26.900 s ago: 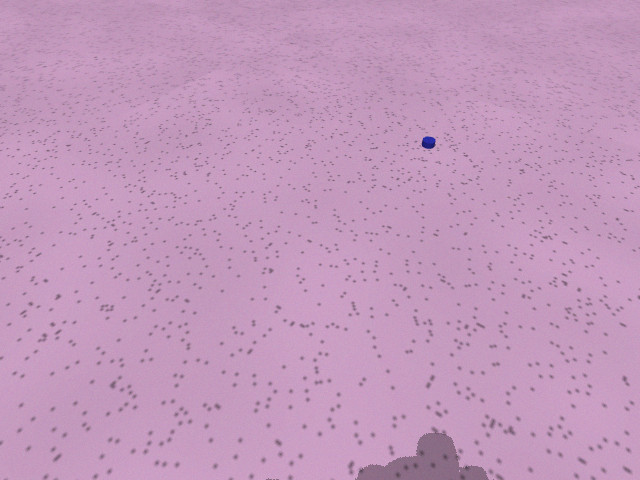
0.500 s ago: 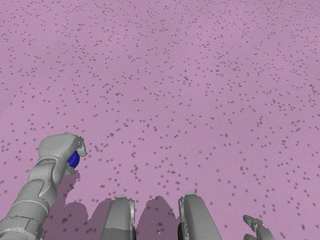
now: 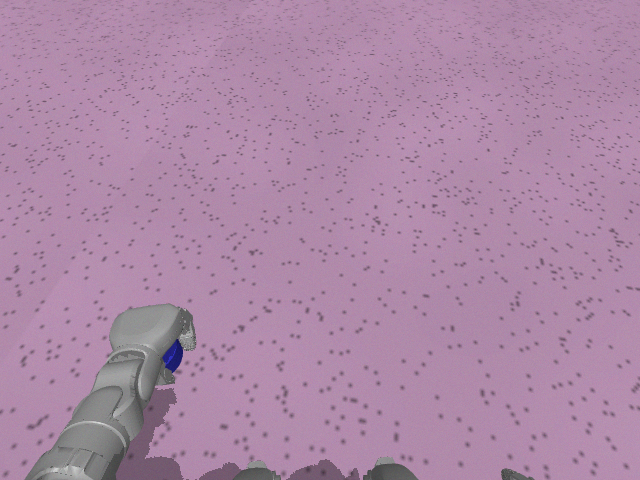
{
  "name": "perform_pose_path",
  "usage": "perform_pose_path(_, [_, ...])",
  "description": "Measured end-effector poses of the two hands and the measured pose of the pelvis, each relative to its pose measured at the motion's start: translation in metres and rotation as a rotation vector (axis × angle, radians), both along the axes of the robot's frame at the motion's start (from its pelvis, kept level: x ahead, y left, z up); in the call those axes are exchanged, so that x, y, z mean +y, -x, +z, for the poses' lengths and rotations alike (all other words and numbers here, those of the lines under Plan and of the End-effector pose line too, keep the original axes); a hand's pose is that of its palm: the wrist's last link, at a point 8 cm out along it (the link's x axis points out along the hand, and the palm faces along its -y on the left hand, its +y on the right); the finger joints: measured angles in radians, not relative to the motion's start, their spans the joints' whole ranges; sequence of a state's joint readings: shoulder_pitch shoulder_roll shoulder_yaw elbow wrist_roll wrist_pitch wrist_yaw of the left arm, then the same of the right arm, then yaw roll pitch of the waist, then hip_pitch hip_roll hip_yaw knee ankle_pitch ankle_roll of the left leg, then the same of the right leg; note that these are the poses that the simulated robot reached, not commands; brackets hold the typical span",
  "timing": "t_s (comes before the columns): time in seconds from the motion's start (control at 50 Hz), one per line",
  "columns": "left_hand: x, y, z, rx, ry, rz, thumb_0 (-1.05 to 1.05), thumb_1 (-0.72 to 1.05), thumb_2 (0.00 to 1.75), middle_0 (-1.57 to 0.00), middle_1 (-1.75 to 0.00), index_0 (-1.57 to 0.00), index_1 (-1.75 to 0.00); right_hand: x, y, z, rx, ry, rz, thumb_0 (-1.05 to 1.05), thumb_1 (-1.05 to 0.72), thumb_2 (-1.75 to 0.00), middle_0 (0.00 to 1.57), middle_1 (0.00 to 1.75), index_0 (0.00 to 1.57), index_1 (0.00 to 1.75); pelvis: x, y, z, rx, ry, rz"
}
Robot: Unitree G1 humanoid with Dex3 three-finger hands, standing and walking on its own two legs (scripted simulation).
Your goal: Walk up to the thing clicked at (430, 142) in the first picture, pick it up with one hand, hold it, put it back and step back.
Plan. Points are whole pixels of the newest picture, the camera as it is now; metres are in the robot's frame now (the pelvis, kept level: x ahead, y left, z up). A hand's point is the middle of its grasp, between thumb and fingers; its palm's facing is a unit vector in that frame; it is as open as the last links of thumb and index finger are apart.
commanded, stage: lift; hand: left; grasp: from above
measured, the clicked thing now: (155, 352) +0.34 +0.25 -0.10
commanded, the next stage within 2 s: hold in 0.16 s
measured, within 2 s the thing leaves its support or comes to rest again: neither
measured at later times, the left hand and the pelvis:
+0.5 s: hand (148, 329) +0.34 +0.23 -0.02, palm faces -0.42 -0.07 -0.90, open 7.1 cm; pelvis +0.03 +0.00 +0.04, yaw +0 degrees
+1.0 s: hand (148, 329) +0.33 +0.22 +0.01, palm faces -0.43 -0.06 -0.90, open 7.0 cm; pelvis +0.03 +0.00 +0.06, yaw -1 degrees
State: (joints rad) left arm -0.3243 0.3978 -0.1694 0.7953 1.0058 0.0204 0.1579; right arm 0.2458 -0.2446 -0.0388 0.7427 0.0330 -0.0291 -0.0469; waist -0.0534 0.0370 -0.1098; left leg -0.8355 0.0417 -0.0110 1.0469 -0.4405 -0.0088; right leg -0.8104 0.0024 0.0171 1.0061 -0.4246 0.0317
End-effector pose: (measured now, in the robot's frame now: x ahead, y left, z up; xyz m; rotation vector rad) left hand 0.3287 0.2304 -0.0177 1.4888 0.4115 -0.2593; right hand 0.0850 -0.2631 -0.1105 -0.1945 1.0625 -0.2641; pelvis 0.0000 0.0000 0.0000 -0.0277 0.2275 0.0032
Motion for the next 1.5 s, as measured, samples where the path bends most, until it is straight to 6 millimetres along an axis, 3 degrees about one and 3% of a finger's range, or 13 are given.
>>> perform_pose_path(0.24, [-0.001,-0.009,0.031,0.037,0.019,0.023,-0.01,0.21,0.36,-0.60,-0.55,-0.99,-0.66,0.002,-0.013,0.029,-0.014,-0.015,-0.009,0.01,-0.91,-0.90,0.21,0.30,0.20,0.30,0.002,-0.018,0.029,-0.053,-0.009,-0.005])
perform_pose_path(0.68, [-0.001,-0.018,0.071,0.032,-0.002,-0.015,-0.01,0.21,0.37,-0.60,-0.54,-1.00,-0.64,0.006,-0.049,0.053,-0.083,-0.037,0.005,0.01,-0.91,-0.90,0.21,0.30,0.20,0.30,0.006,-0.033,0.050,-0.120,-0.016,-0.014])
perform_pose_path(1.26, [-0.020,0.010,0.095,0.025,0.011,-0.047,-0.01,0.21,0.38,-0.59,-0.55,-1.01,-0.66,-0.001,-0.056,0.067,-0.140,-0.053,0.034,0.01,-0.91,-0.90,0.20,0.30,0.20,0.30,-0.006,-0.018,0.060,-0.192,-0.029,-0.016])
perform_pose_path(1.5, [-0.019,0.014,0.103,0.007,0.006,-0.049,-0.01,0.21,0.38,-0.59,-0.55,-0.99,-0.66,0.003,-0.063,0.071,-0.162,-0.061,0.043,0.01,-0.91,-0.90,0.20,0.30,0.20,0.30,-0.006,-0.015,0.063,-0.210,-0.030,-0.017])
